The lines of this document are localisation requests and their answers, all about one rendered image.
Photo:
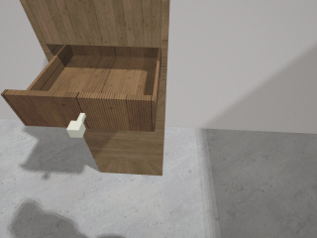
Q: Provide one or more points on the handle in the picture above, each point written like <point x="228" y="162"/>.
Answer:
<point x="76" y="128"/>

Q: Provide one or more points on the cabinet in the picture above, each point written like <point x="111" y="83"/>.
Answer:
<point x="111" y="23"/>

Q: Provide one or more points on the drawer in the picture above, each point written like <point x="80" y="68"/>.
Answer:
<point x="116" y="87"/>

